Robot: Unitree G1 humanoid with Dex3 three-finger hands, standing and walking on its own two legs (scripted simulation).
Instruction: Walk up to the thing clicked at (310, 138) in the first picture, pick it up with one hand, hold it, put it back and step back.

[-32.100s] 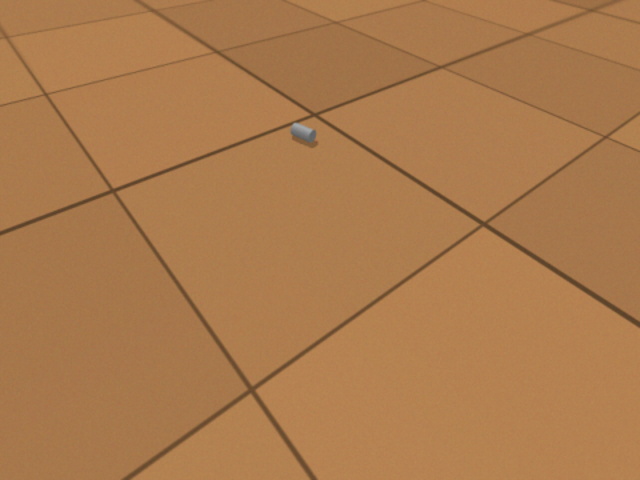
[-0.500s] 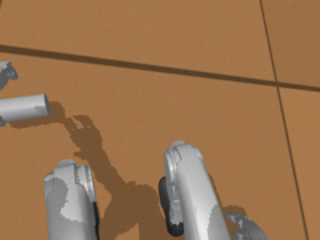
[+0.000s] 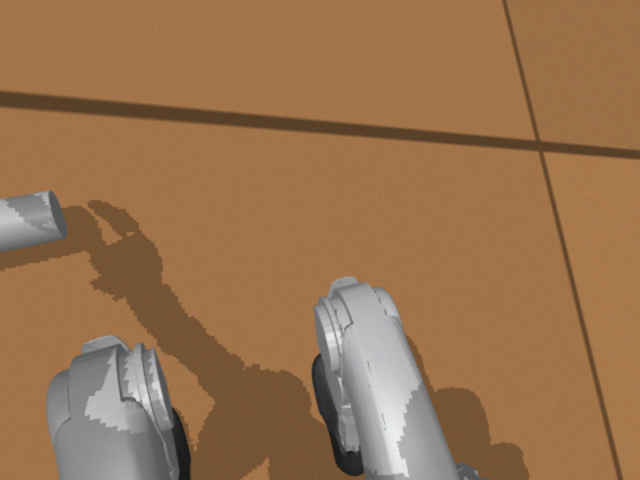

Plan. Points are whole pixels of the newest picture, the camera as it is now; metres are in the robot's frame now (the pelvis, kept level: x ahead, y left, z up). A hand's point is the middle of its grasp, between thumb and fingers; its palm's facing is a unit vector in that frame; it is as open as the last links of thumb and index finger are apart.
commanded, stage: home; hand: left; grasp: from above
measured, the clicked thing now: (5, 224) +0.50 +0.33 -0.29
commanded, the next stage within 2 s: none
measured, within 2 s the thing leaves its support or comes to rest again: neither
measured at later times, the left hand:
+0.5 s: hand out of the picture +0.32 +0.28 +0.08, palm faces -0.15 -0.76 -0.64, open 7.7 cm
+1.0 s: hand out of the picture +0.24 +0.21 +0.28, palm faces +0.23 -0.95 -0.22, open 7.4 cm
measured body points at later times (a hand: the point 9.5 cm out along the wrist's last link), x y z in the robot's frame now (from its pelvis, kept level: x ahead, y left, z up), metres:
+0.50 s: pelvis +0.01 -0.01 +0.18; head +0.17 +0.06 +0.59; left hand +0.32 +0.32 +0.12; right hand +0.24 -0.24 +0.08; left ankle +0.08 +0.12 -0.30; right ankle +0.11 -0.16 -0.29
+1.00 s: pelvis +0.06 -0.01 +0.35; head +0.12 +0.01 +0.79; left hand +0.22 +0.26 +0.30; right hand +0.24 -0.23 +0.27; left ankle +0.07 +0.12 -0.29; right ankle +0.11 -0.16 -0.29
